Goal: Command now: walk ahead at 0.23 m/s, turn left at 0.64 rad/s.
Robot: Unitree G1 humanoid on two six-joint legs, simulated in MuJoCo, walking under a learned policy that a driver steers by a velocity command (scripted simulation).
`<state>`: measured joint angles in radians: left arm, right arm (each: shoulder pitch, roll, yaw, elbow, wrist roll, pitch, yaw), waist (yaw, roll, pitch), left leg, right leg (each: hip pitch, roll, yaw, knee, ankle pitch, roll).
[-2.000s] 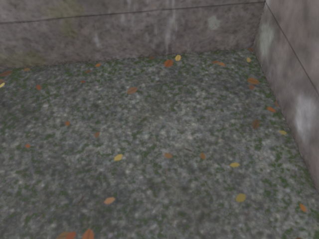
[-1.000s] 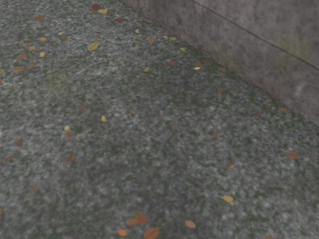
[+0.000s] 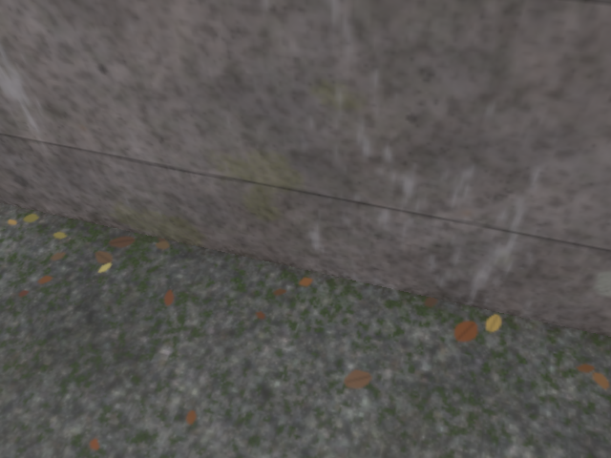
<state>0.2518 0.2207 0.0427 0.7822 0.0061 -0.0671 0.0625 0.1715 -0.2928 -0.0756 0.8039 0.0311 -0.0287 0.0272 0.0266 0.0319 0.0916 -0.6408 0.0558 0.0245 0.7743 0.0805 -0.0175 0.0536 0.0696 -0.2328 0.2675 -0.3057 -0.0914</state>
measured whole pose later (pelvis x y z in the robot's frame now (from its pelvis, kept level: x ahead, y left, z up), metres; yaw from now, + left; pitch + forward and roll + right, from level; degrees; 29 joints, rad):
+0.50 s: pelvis +0.18 -0.04 +0.00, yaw +22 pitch +0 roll -1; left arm 0.10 0.32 0.04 0.68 0.00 0.01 0.03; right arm 0.16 -0.32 -0.05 0.63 0.00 0.05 -0.04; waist -0.01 -0.03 0.09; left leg -0.30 -0.17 -0.24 0.50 -0.17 0.07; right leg -0.47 -0.01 0.14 0.76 -0.24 0.13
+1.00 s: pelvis +0.23 -0.06 +0.00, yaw +25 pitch -1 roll +0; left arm 0.27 0.27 -0.02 0.78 0.03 -0.03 0.02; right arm 0.14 -0.23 0.01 0.81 -0.01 0.03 -0.02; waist 0.03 0.00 0.04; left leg -0.16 -0.04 -0.14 0.49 -0.31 -0.02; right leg -0.24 -0.02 0.04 0.50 -0.24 0.03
